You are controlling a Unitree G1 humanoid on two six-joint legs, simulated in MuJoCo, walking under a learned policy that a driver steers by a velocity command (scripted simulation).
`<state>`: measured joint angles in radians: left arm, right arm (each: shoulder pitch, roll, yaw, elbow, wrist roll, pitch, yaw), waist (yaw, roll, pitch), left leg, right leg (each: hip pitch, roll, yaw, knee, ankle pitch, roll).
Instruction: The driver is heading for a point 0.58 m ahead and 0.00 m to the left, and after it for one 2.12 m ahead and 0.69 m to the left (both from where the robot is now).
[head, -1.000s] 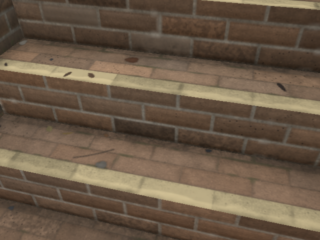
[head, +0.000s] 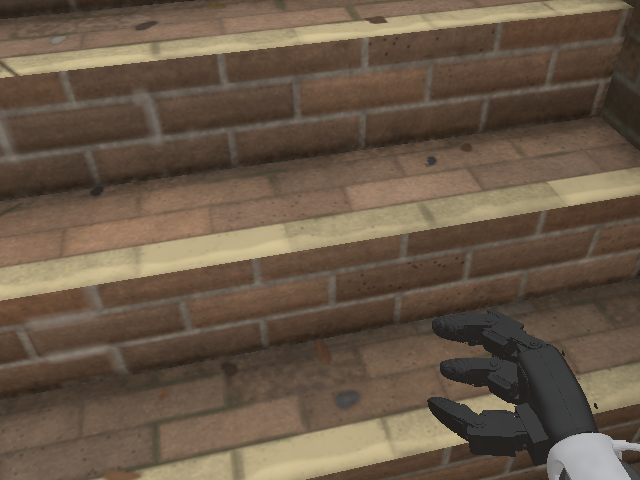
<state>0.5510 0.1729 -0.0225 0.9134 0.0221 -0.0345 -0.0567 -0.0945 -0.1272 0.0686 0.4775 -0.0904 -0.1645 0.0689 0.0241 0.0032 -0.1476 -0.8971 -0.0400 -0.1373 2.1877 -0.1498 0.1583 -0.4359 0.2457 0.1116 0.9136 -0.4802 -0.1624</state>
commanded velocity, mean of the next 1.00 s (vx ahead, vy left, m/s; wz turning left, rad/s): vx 0.87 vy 0.00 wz -0.03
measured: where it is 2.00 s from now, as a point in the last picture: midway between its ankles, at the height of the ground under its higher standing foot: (399, 426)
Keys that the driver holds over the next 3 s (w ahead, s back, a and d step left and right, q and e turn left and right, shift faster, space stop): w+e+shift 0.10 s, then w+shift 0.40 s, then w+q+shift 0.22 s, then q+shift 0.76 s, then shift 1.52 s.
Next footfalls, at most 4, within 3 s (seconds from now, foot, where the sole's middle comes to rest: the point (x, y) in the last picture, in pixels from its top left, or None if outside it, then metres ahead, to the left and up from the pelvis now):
0.22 left None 0.29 0.14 -0.52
0.72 right None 0.37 -0.26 -0.52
1.08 left None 0.21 -0.03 -0.50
1.28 right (441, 381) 0.58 -0.14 -0.31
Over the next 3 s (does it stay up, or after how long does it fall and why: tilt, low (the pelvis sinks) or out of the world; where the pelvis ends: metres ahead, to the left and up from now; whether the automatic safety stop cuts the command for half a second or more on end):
stays up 0.52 -0.04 0.46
